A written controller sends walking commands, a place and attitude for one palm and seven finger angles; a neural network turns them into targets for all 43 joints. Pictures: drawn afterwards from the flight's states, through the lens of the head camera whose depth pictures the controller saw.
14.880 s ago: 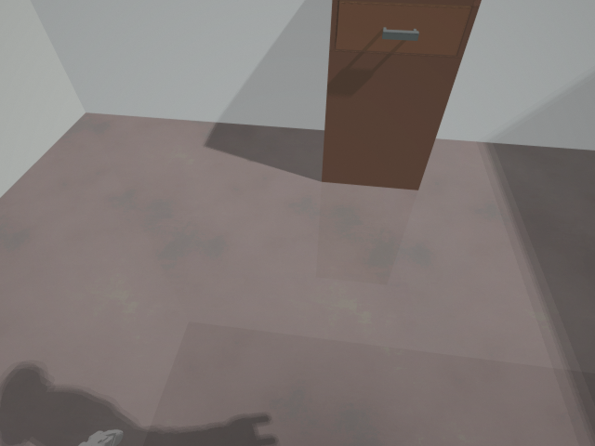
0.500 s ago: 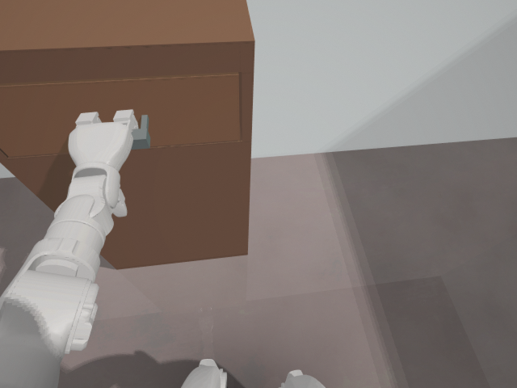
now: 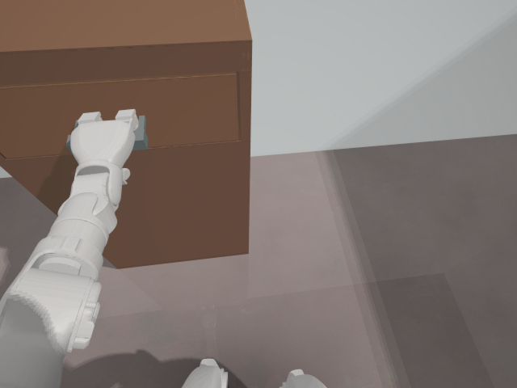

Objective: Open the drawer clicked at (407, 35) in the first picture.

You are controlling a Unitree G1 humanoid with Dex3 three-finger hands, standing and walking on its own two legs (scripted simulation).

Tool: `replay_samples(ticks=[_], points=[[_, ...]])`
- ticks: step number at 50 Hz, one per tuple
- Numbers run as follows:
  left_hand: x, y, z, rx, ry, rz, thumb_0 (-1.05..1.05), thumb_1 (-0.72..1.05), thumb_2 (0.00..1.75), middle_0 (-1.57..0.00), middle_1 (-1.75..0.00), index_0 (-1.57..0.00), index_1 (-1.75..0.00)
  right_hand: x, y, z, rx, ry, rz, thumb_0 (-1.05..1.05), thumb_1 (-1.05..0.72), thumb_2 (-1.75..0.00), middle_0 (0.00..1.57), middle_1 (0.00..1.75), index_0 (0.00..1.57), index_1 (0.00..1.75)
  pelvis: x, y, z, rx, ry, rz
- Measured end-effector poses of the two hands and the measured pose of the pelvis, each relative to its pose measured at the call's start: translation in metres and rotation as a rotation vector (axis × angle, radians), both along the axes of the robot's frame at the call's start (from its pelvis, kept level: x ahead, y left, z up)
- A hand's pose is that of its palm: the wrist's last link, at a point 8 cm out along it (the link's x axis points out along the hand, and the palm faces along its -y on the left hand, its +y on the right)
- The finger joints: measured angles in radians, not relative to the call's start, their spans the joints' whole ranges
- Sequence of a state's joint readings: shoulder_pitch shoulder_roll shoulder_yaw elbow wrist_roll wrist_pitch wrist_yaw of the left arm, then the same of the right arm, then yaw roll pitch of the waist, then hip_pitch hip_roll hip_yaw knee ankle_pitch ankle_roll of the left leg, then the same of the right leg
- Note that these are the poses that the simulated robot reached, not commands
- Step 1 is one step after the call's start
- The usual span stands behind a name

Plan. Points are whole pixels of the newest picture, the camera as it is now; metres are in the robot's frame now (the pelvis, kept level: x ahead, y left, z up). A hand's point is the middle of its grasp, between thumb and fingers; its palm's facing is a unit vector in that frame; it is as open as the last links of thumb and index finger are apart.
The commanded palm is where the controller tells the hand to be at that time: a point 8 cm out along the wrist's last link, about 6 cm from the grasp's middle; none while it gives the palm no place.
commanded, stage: close the thumb around the handle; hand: left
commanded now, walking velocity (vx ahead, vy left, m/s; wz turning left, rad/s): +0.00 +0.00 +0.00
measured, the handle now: (110, 132) +0.53 +0.23 +0.04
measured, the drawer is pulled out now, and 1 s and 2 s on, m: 0.00 0.07 0.19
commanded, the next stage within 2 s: pull the drawer open in 0.26 s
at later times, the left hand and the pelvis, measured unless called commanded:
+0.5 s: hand (117, 165) +0.48 +0.22 +0.02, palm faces -0.05 -0.03 -1.00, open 5.8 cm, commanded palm +0.44 +0.22 +0.08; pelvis +0.01 +0.00 +0.01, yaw -1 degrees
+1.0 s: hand (113, 197) +0.41 +0.22 +0.02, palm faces -0.01 -0.04 -1.00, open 5.8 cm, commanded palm +0.38 +0.21 +0.08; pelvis +0.02 +0.00 +0.02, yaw +0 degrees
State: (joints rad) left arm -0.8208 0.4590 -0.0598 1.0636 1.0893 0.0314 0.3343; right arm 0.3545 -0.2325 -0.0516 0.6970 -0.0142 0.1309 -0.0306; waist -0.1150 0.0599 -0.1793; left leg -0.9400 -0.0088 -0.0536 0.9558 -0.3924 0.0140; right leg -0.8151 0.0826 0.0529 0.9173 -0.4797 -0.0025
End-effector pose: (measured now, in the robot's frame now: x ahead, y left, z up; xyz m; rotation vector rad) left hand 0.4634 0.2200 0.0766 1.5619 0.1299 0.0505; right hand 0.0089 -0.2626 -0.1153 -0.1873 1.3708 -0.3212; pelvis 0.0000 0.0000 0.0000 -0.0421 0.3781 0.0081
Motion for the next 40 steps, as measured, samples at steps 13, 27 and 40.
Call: replay_samples(ticks=[13,27,40], points=[[-0.003,-0.001,0.001,-0.010,-0.006,-0.010,0.00,0.69,0.80,-0.34,-1.34,-0.39,-1.34,0.010,-0.002,0.004,0.002,-0.018,-0.004,0.00,-0.91,-0.90,0.21,0.30,0.20,0.30,0.006,0.000,0.004,0.003,-0.012,-0.006],[-0.008,0.000,0.000,-0.020,-0.005,-0.015,0.01,0.69,0.79,-0.33,-1.35,-0.38,-1.34,0.022,-0.002,0.009,0.003,-0.044,-0.012,0.00,-0.91,-0.90,0.21,0.30,0.20,0.30,0.011,0.002,0.008,0.007,-0.024,-0.021],[-0.044,-0.001,-0.001,-0.030,-0.029,-0.032,0.00,0.70,0.81,-0.32,-1.35,-0.38,-1.34,0.054,0.003,0.010,0.034,-0.108,0.011,0.00,-0.91,-0.90,0.21,0.30,0.20,0.30,0.019,0.003,0.015,0.015,-0.070,-0.020]])
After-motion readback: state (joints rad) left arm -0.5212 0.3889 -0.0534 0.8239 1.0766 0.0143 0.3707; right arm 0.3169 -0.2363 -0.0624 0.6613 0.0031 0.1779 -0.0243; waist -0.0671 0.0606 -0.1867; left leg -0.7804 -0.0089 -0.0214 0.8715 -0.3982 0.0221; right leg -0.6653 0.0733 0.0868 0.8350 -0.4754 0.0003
